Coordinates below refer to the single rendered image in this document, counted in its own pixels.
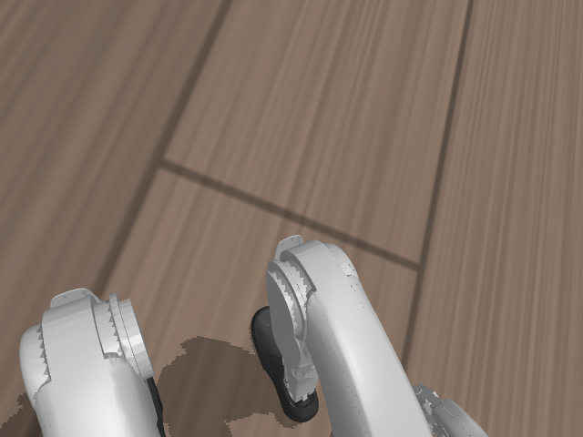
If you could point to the right robot foot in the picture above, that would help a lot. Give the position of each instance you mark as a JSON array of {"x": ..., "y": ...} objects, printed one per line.
[{"x": 271, "y": 362}]

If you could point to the left robot foot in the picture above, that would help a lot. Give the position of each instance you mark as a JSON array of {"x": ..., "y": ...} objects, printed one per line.
[{"x": 158, "y": 405}]

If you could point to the right robot hand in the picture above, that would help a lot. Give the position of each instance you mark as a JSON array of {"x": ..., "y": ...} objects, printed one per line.
[{"x": 448, "y": 419}]

